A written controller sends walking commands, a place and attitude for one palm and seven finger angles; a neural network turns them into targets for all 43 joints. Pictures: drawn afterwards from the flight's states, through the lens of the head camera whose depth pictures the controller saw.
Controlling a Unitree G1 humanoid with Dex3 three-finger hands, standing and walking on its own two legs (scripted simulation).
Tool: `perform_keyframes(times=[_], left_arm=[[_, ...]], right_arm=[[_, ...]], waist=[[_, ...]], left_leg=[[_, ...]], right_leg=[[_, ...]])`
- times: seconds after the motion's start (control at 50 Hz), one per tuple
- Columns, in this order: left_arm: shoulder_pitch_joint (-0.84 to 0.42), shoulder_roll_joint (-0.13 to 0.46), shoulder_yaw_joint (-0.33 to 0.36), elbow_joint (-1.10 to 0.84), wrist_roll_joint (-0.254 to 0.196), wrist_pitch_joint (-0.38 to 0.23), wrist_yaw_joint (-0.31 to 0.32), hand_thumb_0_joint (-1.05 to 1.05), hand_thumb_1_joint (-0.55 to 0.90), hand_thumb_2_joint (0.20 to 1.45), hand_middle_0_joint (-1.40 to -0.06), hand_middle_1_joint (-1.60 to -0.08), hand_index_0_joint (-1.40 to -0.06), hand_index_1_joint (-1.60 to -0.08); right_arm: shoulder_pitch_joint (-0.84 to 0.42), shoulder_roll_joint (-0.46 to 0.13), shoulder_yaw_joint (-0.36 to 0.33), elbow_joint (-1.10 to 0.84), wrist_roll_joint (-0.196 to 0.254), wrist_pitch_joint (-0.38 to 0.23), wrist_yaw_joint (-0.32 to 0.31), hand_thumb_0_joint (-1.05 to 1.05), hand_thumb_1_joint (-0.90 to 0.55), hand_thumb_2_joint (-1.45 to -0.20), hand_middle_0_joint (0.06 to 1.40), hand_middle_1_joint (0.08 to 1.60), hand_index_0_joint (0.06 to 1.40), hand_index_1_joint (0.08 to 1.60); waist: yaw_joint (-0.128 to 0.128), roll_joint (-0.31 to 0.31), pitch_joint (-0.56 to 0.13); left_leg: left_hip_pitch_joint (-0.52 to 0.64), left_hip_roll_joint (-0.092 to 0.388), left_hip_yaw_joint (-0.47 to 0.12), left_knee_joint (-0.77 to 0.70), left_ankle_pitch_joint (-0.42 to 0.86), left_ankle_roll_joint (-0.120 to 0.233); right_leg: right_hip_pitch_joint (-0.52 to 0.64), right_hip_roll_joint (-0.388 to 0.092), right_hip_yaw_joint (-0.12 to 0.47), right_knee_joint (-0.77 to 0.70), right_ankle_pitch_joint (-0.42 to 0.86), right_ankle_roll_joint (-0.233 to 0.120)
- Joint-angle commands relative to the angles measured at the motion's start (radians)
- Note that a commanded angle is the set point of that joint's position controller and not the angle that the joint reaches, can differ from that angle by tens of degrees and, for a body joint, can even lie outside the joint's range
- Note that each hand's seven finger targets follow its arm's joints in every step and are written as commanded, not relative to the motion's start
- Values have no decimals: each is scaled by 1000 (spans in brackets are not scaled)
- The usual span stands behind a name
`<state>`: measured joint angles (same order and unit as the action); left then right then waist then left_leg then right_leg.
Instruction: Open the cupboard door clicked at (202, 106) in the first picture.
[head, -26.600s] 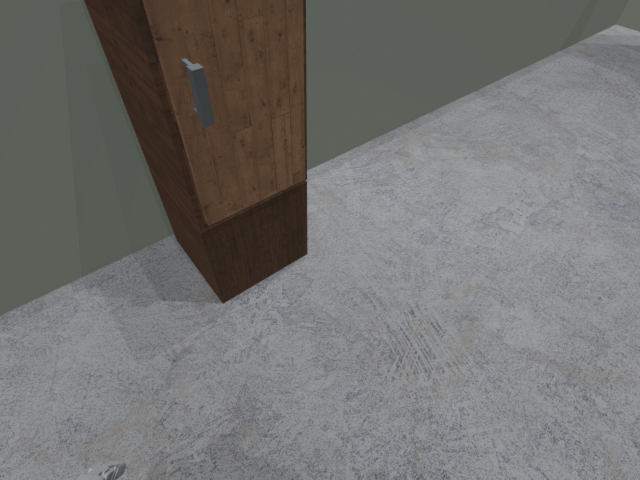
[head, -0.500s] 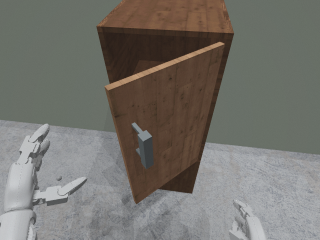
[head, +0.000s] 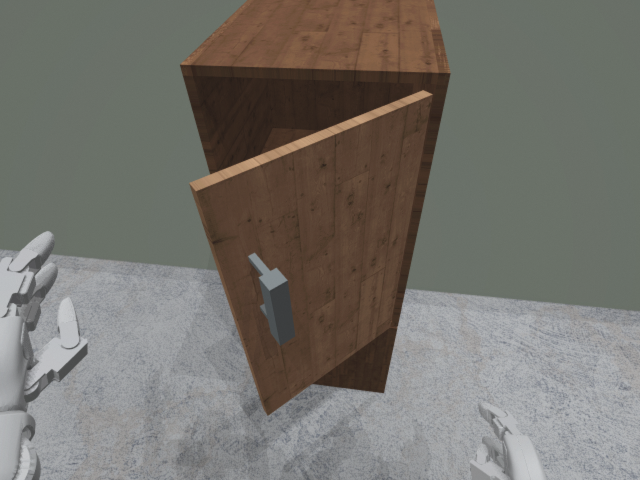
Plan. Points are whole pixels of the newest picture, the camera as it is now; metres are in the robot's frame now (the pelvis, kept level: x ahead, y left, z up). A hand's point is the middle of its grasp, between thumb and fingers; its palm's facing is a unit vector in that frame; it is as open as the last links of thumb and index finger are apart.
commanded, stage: draw the hand back to the body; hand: left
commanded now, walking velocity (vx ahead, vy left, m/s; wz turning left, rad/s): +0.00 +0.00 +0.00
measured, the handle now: (269, 298) +0.33 +0.12 +0.06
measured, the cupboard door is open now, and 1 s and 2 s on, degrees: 45 45 45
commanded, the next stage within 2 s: step back with the hand held close in 0.18 s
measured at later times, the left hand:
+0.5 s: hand (74, 355) +0.17 +0.26 +0.15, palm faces +0.40 -0.78 -0.47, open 7.4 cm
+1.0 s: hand out of the picture +0.10 +0.29 +0.15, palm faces +0.43 -0.76 -0.48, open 7.4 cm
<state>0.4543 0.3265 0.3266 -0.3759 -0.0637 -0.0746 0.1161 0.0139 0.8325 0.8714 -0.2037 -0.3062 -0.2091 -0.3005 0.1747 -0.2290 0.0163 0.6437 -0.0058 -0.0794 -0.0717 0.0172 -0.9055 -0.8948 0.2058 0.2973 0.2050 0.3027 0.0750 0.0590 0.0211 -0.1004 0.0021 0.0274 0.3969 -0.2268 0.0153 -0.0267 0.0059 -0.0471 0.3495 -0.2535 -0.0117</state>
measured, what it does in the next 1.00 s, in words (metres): shifts its weight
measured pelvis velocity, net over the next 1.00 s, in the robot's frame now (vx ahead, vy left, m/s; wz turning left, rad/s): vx -0.09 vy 0.02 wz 0.01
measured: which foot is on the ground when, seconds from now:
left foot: down 0.00-1.00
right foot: down 0.00-1.00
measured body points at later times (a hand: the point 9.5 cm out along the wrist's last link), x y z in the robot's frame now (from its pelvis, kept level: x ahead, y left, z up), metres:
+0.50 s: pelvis -0.02 +0.00 +0.00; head -0.01 -0.02 +0.45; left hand +0.15 +0.30 +0.18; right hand +0.17 -0.24 -0.09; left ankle +0.00 +0.11 -0.74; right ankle -0.04 -0.11 -0.74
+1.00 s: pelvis -0.09 +0.02 -0.02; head -0.07 +0.03 +0.43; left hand +0.07 +0.32 +0.18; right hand +0.08 -0.21 -0.09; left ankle +0.00 +0.11 -0.74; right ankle -0.04 -0.11 -0.74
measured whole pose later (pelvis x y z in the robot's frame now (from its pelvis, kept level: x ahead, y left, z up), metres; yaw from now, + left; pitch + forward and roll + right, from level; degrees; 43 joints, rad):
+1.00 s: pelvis -0.09 +0.02 -0.02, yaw +1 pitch +0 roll -2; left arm 0.56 0.41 0.43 -0.55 -0.02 -0.20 0.15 0.02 0.88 0.90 -0.21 -0.31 -0.22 -0.30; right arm 0.20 -0.21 0.00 0.55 0.00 -0.06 -0.08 0.02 -0.90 -0.89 0.21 0.30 0.21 0.30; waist 0.01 0.01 0.05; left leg -0.42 0.00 0.02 0.59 -0.20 0.04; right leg -0.33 0.00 -0.06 0.52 -0.19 0.01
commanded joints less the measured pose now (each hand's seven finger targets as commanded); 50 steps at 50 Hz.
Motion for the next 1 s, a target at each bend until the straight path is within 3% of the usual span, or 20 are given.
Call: perform_keyframes(times=[0.0,0.1,0.18,0.26,0.28,0.3,0.32,0.34,0.36,0.4,0.5,0.54,0.58,0.68,0.78,0.86,0.92,0.98], left_arm=[[-98,199,115,-215,-2,-68,12,0,900,900,-200,-300,-200,-300],[-92,197,115,-216,-2,-71,13,0,900,900,-200,-300,-200,-300],[-74,201,123,-191,-5,-74,11,0,900,900,-200,-300,-200,-300],[-83,193,115,-197,-5,-78,8,0,900,900,-200,-300,-200,-300],[-145,224,130,-258,-6,-84,11,0,900,900,-200,-300,-200,-300],[-174,335,241,-291,-2,-115,16,0,900,900,-200,-300,-200,-300],[-59,257,190,-198,-1,-110,6,0,900,900,-200,-300,-200,-300],[-6,223,159,-189,2,-107,0,0,900,900,-200,-300,-200,-300],[15,213,147,-210,3,-110,-2,0,900,900,-200,-300,-200,-300],[50,222,156,-237,3,-114,3,0,900,900,-200,-300,-200,-300],[80,256,187,-269,0,-110,18,0,900,900,-200,-300,-200,-300],[76,263,190,-285,1,-112,22,0,900,900,-200,-300,-200,-300],[79,282,207,-312,3,-121,29,0,900,900,-200,-300,-200,-300],[106,282,218,-341,8,-134,40,0,900,900,-200,-300,-200,-300],[109,275,230,-351,23,-157,46,0,900,900,-200,-300,-200,-300],[83,258,230,-352,36,-173,49,0,900,900,-200,-300,-200,-300],[75,258,228,-359,37,-181,51,0,900,900,-200,-300,-200,-300],[56,272,222,-386,28,-189,65,0,900,900,-200,-300,-200,-300]], right_arm=[[-135,-98,-35,-160,3,-55,-13,0,-900,-900,200,300,200,300],[-135,-94,-33,-155,3,-62,-15,0,-900,-900,200,300,200,300],[-137,-97,-36,-152,2,-67,-14,0,-900,-900,200,300,200,300],[-137,-95,-38,-152,3,-64,-13,0,-900,-900,200,300,200,300],[-148,-98,-37,-156,6,-70,-15,0,-900,-900,200,300,200,300],[-129,-123,-39,-189,14,-46,-16,0,-900,-900,200,300,200,300],[-129,-107,-40,-172,8,-28,-16,0,-900,-900,200,300,200,300],[-123,-108,-43,-184,8,-13,-12,0,-900,-900,200,300,200,300],[-121,-113,-48,-191,9,-4,-11,0,-900,-900,200,300,200,300],[-113,-115,-51,-201,9,8,-15,0,-900,-900,200,300,200,300],[-107,-115,-63,-227,18,34,-24,0,-900,-900,200,300,200,300],[-104,-118,-68,-237,22,38,-25,0,-900,-900,200,300,200,300],[-106,-121,-71,-238,21,37,-29,0,-900,-900,200,300,200,300],[-101,-127,-72,-252,19,26,-27,0,-900,-900,200,300,200,300],[-92,-135,-73,-259,16,2,-24,0,-900,-900,200,300,200,300],[-72,-136,-73,-258,13,-19,-20,0,-900,-900,200,300,200,300],[-59,-130,-74,-250,9,-32,-18,0,-900,-900,200,300,200,300],[-42,-125,-76,-213,6,-38,-18,0,-900,-900,200,300,200,300]], waist=[[-6,7,-78],[-6,23,-71],[-2,-18,-61],[-6,-10,-64],[-5,3,-81],[-49,-23,6],[-50,-59,-16],[-52,-86,-31],[-55,-58,-61],[-56,-3,-119],[-59,-42,-168],[-60,-56,-163],[-59,-10,-168],[-57,14,-153],[-62,45,-116],[-69,43,-80],[-74,-17,-78],[-84,-101,-88]], left_leg=[[66,9,-21,-34,243,10],[73,8,-20,-35,244,9],[71,7,-18,-35,241,11],[75,7,-14,-35,234,13],[84,6,-17,-34,229,13],[6,27,-45,10,190,29],[0,27,-53,30,187,29],[-4,27,-48,39,197,27],[-3,32,-41,45,216,26],[3,43,-42,43,307,22],[-15,61,-50,47,371,18],[-39,66,-57,43,343,18],[-60,68,-60,35,318,20],[-172,95,-103,-16,181,29],[-364,124,-155,-88,-138,52],[-495,131,-170,-94,-317,63],[-440,98,-145,-16,-312,45],[-212,25,-75,220,-181,1]], right_leg=[[-52,-11,27,-58,242,-4],[-54,-11,27,-63,244,-4],[-58,-8,28,-72,247,-2],[-62,-10,32,-73,239,1],[-59,-11,34,-78,234,0],[-179,-59,93,-119,263,10],[-174,-80,85,-109,277,8],[-179,-83,78,-99,287,12],[-174,-88,74,-82,303,14],[-147,-87,58,-38,361,15],[-142,-78,52,9,385,20],[-153,-74,54,18,343,21],[-151,-73,59,28,316,18],[-129,-50,60,73,195,18],[-71,-31,72,136,66,16],[-49,-29,89,163,-23,14],[-146,-63,124,87,-125,-4],[-405,-170,194,-56,-224,-63]])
